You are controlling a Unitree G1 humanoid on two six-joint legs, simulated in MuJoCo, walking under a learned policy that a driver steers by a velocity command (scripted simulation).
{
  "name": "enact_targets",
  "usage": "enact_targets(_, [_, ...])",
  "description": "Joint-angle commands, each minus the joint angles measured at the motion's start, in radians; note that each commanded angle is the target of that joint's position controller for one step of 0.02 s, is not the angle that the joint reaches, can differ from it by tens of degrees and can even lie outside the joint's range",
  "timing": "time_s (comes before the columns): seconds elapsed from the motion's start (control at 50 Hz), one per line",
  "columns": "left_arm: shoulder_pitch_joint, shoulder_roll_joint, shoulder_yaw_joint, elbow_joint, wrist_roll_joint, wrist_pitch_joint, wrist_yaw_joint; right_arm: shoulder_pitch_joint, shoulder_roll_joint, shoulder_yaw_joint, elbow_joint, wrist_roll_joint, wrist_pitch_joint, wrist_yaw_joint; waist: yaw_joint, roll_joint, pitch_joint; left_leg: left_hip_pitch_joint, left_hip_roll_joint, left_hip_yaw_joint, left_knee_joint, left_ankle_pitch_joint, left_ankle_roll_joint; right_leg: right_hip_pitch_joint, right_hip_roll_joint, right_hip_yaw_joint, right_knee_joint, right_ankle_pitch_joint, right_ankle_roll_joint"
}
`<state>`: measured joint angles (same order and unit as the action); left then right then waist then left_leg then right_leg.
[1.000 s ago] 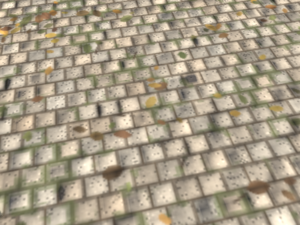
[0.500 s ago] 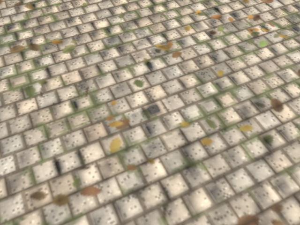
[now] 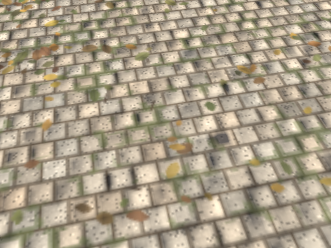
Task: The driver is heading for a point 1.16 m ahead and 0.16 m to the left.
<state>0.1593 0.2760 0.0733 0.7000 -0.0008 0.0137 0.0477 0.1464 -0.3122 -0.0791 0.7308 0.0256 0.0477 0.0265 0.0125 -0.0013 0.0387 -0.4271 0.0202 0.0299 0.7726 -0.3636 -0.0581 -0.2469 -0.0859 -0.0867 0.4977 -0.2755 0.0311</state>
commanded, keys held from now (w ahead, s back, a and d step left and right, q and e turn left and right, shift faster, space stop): q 0.34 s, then no key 0.66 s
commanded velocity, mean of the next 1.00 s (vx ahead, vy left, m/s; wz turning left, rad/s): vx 0.00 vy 0.00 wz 0.32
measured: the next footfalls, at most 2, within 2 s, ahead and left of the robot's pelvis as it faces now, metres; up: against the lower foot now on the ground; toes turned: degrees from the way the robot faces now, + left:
left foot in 0.04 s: +0.05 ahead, +0.12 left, +0.00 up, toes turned +4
right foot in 0.50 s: +0.10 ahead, -0.10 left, +0.00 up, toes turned +19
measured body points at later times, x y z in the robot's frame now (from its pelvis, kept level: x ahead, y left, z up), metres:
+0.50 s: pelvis +0.02 +0.01 +0.00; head +0.05 +0.02 +0.45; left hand +0.09 +0.32 -0.10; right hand +0.25 -0.22 -0.09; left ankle +0.02 +0.12 -0.74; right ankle +0.07 -0.11 -0.73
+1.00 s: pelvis +0.01 +0.02 +0.00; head +0.01 +0.03 +0.45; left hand +0.05 +0.31 -0.12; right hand +0.21 -0.18 -0.11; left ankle -0.05 +0.14 -0.74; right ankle +0.07 -0.11 -0.74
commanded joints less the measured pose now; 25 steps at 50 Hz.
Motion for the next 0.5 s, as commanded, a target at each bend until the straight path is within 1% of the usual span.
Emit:
enact_targets(0.02, [-0.010, 0.187, 0.055, -0.043, -0.025, -0.011, -0.001, 0.036, -0.076, -0.023, -0.073, -0.004, -0.008, 0.013, -0.023, -0.169, -0.127, 0.121, -0.045, 0.074, -0.235, 0.152, 0.050, 0.098, -0.205, 0.106, -0.009, 0.425, -0.171])
enact_targets(0.04, [0.038, 0.161, 0.049, -0.019, -0.023, -0.017, -0.006, 0.073, -0.099, -0.035, -0.064, -0.010, -0.008, 0.003, -0.031, -0.115, -0.132, 0.232, -0.056, 0.040, -0.330, 0.273, 0.082, 0.031, -0.171, 0.058, 0.078, 0.319, -0.111])
enact_targets(0.06, [0.075, 0.113, 0.037, -0.023, 0.012, -0.021, -0.014, 0.104, -0.205, -0.064, -0.075, -0.011, -0.010, -0.015, -0.014, 0.112, -0.150, 0.407, 0.125, -0.224, -0.373, 0.613, 0.154, -0.172, -0.081, -0.042, 0.328, 0.028, -0.009])
enact_targets(0.08, [-0.003, 0.067, 0.015, -0.092, 0.042, -0.027, -0.011, 0.114, -0.297, -0.076, -0.102, -0.040, -0.019, -0.017, -0.033, 0.330, -0.168, 0.467, 0.370, -0.568, -0.376, 0.902, 0.381, -0.433, 0.070, 0.012, 0.569, -0.443, 0.056])
enact_targets(0.1, [-0.075, 0.124, 0.029, -0.098, 0.020, -0.029, -0.006, 0.143, -0.244, -0.062, -0.103, -0.060, -0.038, -0.008, -0.103, 0.188, -0.233, 0.449, 0.373, -0.564, -0.408, 0.784, 0.446, -0.450, 0.065, 0.146, 0.712, -0.440, 0.047])
enact_targets(0.12, [-0.083, 0.141, 0.037, -0.093, 0.000, -0.024, -0.002, 0.099, -0.217, -0.052, -0.102, -0.054, -0.052, -0.009, -0.072, 0.144, -0.179, 0.403, 0.314, -0.473, -0.411, 0.682, 0.395, -0.461, 0.051, 0.164, 0.737, -0.357, 0.030])
enact_targets(0.14, [-0.060, 0.142, 0.042, -0.071, 0.003, -0.018, 0.008, 0.042, -0.190, -0.047, -0.106, -0.032, -0.055, -0.019, -0.042, 0.094, -0.146, 0.365, 0.254, -0.410, -0.410, 0.575, 0.333, -0.464, 0.036, 0.169, 0.705, -0.269, 0.026])
enact_targets(0.16, [-0.050, 0.152, 0.047, -0.062, 0.011, -0.011, 0.017, -0.001, -0.160, -0.036, -0.115, -0.013, -0.049, -0.027, -0.026, 0.096, -0.123, 0.324, 0.225, -0.379, -0.416, 0.532, 0.301, -0.450, 0.029, 0.175, 0.668, -0.208, 0.031])
enact_targets(0.18, [-0.033, 0.149, 0.049, -0.059, 0.014, -0.009, 0.017, -0.018, -0.155, -0.031, -0.121, -0.013, -0.042, -0.035, -0.010, 0.112, -0.122, 0.269, 0.196, -0.356, -0.423, 0.526, 0.291, -0.397, 0.042, 0.168, 0.663, -0.160, 0.038])
enact_targets(0.22, [-0.002, 0.126, 0.044, -0.053, 0.010, -0.015, 0.011, -0.016, -0.150, -0.029, -0.129, -0.021, -0.034, -0.045, 0.001, 0.118, -0.142, 0.257, 0.168, -0.339, -0.427, 0.507, 0.291, -0.359, 0.068, 0.160, 0.624, -0.100, 0.047])
enact_targets(0.26, [-0.015, 0.105, 0.035, -0.058, 0.007, -0.020, 0.008, 0.000, -0.154, -0.032, -0.129, -0.017, -0.031, -0.053, -0.010, 0.119, -0.143, 0.276, 0.159, -0.352, -0.423, 0.468, 0.289, -0.358, 0.078, 0.165, 0.512, -0.073, 0.054])
enact_targets(0.3, [-0.037, 0.094, 0.028, -0.065, 0.008, -0.024, 0.002, 0.005, -0.164, -0.037, -0.132, -0.014, -0.026, -0.059, -0.022, 0.127, -0.142, 0.272, 0.150, -0.378, -0.420, 0.389, 0.287, -0.326, 0.087, 0.173, 0.406, -0.057, 0.060])
enact_targets(0.34, [-0.049, 0.096, 0.027, -0.070, 0.005, -0.029, -0.005, 0.001, -0.174, -0.041, -0.140, -0.016, -0.021, -0.058, -0.029, 0.143, -0.130, 0.241, 0.146, -0.415, -0.422, 0.316, 0.289, -0.278, 0.098, 0.178, 0.326, -0.061, 0.059])
enact_targets(0.36, [-0.039, 0.102, 0.028, -0.066, 0.002, -0.031, -0.010, -0.005, -0.173, -0.040, -0.143, -0.018, -0.019, -0.056, -0.029, 0.150, -0.132, 0.232, 0.149, -0.423, -0.419, 0.303, 0.288, -0.252, 0.098, 0.174, 0.296, -0.064, 0.056])
enact_targets(0.4, [-0.030, 0.110, 0.029, -0.065, -0.003, -0.036, -0.018, -0.007, -0.164, -0.036, -0.145, -0.020, -0.016, -0.049, -0.038, 0.160, -0.135, 0.217, 0.151, -0.446, -0.402, 0.322, 0.287, -0.193, 0.099, 0.164, 0.241, -0.076, 0.049])
enact_targets(0.44, [-0.023, 0.107, 0.027, -0.069, -0.005, -0.043, -0.028, -0.007, -0.153, -0.029, -0.143, -0.020, -0.012, -0.044, -0.040, 0.163, -0.136, 0.224, 0.151, -0.474, -0.377, 0.364, 0.282, -0.144, 0.100, 0.154, 0.165, -0.076, 0.034])
enact_targets(0.46, [-0.007, 0.101, 0.026, -0.066, -0.005, -0.048, -0.033, -0.018, -0.146, -0.024, -0.143, -0.017, -0.010, -0.044, -0.025, 0.159, -0.135, 0.220, 0.140, -0.476, -0.358, 0.381, 0.269, -0.099, 0.102, 0.145, 0.086, -0.037, 0.022])
enact_targets(0.48, [0.019, 0.092, 0.024, -0.058, -0.003, -0.054, -0.039, -0.030, -0.134, -0.018, -0.144, -0.012, -0.007, -0.046, -0.001, 0.153, -0.133, 0.202, 0.117, -0.467, -0.336, 0.375, 0.244, -0.026, 0.102, 0.133, -0.041, 0.059, 0.005])
enact_targets(0.5, [0.026, 0.106, 0.026, -0.060, 0.009, -0.058, -0.040, -0.005, -0.112, -0.010, -0.138, -0.013, -0.009, -0.048, 0.000, 0.125, -0.131, 0.163, 0.085, -0.452, -0.314, 0.301, 0.199, 0.056, 0.060, 0.166, -0.120, 0.171, -0.018])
